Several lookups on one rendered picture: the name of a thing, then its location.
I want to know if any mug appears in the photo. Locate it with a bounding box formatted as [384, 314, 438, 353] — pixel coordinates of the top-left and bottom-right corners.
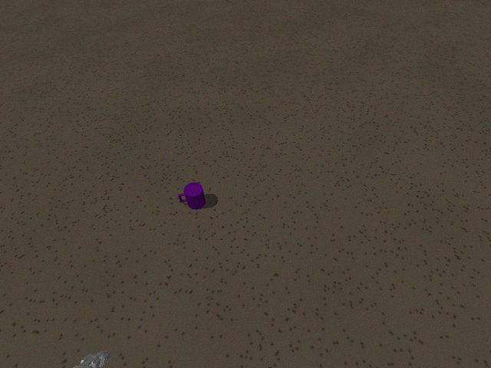
[178, 182, 206, 209]

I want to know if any left robot hand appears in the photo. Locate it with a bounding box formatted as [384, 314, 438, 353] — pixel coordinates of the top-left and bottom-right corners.
[74, 350, 110, 368]

